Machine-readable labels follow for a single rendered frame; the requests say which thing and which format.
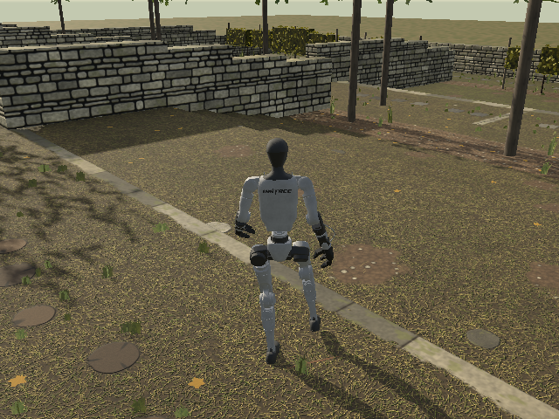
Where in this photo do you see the robot right hand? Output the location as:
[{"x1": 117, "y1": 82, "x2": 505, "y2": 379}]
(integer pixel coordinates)
[{"x1": 314, "y1": 246, "x2": 334, "y2": 268}]

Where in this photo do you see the robot left upper arm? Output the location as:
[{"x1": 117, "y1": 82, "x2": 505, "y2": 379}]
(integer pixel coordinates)
[{"x1": 237, "y1": 176, "x2": 260, "y2": 223}]

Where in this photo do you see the robot left shin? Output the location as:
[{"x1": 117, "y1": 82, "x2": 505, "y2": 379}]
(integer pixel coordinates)
[{"x1": 259, "y1": 293, "x2": 275, "y2": 352}]

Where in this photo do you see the right robot forearm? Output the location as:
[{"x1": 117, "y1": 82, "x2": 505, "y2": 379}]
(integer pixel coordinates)
[{"x1": 312, "y1": 211, "x2": 331, "y2": 250}]

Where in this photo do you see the left robot forearm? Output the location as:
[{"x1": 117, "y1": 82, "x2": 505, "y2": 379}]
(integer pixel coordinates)
[{"x1": 234, "y1": 210, "x2": 246, "y2": 231}]

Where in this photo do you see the robot right thigh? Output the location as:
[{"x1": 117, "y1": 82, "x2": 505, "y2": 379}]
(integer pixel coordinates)
[{"x1": 292, "y1": 241, "x2": 311, "y2": 281}]

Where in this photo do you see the robot left hand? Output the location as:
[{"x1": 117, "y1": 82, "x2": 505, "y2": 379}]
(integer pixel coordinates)
[{"x1": 235, "y1": 224, "x2": 255, "y2": 238}]

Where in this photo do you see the robot right upper arm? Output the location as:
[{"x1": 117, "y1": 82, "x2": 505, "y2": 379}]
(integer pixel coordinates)
[{"x1": 296, "y1": 175, "x2": 320, "y2": 225}]

